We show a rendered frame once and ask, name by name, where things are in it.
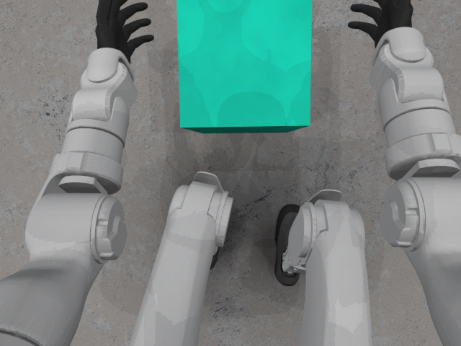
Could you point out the left robot thigh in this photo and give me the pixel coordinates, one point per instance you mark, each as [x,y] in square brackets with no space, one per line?
[171,311]

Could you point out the right robot hand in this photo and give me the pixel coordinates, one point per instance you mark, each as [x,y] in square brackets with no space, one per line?
[394,14]

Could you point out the carton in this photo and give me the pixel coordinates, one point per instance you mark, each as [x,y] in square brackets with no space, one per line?
[244,65]

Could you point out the robot left shin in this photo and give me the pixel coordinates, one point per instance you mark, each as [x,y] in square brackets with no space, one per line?
[180,194]

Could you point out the left robot hand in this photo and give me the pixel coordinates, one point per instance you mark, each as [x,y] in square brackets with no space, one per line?
[111,31]

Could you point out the left robot forearm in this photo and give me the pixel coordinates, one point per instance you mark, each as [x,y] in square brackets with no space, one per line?
[90,160]

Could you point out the robot right upper arm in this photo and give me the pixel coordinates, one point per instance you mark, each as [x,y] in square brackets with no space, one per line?
[422,216]

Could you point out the robot left upper arm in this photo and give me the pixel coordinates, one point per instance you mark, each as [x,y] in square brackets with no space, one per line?
[70,237]

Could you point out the right robot forearm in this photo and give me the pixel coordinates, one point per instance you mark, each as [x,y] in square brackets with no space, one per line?
[414,110]

